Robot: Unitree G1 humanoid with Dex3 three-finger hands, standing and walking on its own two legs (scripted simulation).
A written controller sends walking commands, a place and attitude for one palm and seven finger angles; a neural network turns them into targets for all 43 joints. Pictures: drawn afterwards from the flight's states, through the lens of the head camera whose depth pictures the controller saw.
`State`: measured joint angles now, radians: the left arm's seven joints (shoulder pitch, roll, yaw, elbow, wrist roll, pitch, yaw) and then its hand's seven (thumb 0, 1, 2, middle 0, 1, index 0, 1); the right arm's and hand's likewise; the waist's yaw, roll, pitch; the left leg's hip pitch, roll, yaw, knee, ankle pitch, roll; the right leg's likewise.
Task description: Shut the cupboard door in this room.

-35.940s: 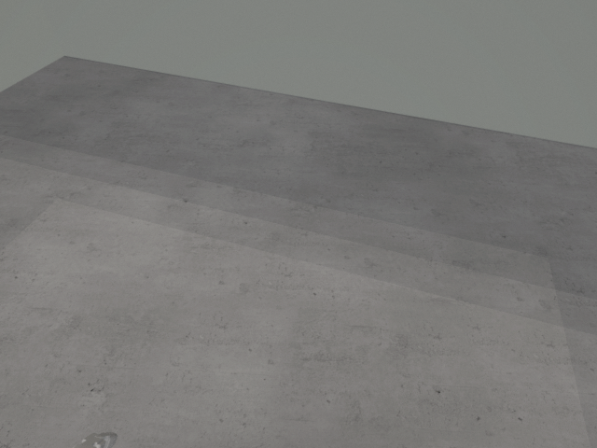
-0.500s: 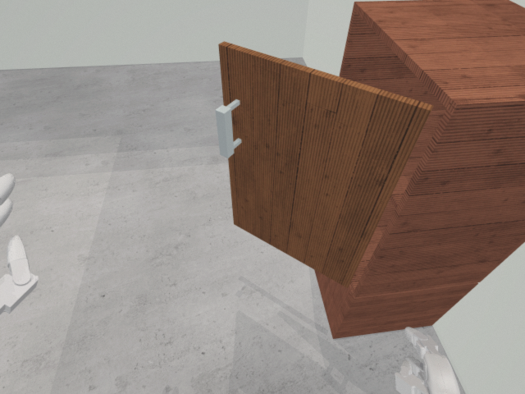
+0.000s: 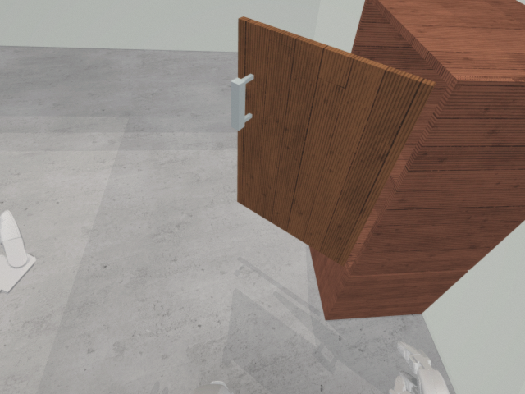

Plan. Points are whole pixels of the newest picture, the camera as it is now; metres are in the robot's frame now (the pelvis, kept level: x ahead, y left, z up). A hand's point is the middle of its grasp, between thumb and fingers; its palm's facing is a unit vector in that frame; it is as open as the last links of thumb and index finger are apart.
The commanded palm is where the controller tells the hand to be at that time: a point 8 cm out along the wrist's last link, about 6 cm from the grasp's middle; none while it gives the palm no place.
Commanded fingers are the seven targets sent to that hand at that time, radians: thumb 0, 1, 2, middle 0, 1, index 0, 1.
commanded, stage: step back with the hand held close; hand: left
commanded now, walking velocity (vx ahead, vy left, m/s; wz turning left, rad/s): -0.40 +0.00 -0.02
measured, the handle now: (243, 101) +0.73 +0.09 +0.06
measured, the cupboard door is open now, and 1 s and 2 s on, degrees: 49 49 49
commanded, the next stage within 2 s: stop stepping back and stand still in 0.34 s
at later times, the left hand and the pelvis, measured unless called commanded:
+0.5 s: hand out of the picture +0.12 +0.25 +0.20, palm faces +0.34 -0.84 -0.41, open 7.4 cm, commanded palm +0.05 +0.30 +0.20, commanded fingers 0.00 0.90 0.90 -0.20 -0.30 -0.20 -0.30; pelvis -0.10 +0.00 +0.00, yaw -1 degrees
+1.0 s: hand out of the picture +0.06 +0.30 +0.20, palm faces +0.31 -0.82 -0.48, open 7.4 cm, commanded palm +0.02 +0.33 +0.20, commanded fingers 0.00 0.90 0.90 -0.20 -0.30 -0.20 -0.30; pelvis -0.15 +0.05 +0.02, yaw -6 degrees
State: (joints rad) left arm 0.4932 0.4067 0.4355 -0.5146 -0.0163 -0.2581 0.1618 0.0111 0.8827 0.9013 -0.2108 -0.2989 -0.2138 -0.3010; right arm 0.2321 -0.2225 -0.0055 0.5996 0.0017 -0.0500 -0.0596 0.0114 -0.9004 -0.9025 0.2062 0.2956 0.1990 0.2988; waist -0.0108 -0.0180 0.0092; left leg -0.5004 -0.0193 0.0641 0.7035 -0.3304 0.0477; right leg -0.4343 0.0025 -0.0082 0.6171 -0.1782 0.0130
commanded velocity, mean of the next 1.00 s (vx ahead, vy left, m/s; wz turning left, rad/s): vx -0.08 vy -0.04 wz -0.02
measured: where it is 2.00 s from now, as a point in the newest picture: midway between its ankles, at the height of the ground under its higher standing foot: outside the picture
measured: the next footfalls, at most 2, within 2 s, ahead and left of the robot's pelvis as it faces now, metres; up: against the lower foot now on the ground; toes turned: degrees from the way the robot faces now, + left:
right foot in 0.30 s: -0.13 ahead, -0.13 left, +0.00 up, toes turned +0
left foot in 0.64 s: +0.03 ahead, +0.09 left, +0.00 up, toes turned -3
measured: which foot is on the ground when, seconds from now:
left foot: down 0.00-0.50, up 0.52-0.62, down 0.64-0.94, up 0.96-1.00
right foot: down 0.00-0.04, up 0.06-0.28, down 0.30-0.66, up 0.68-0.86, down 0.88-1.00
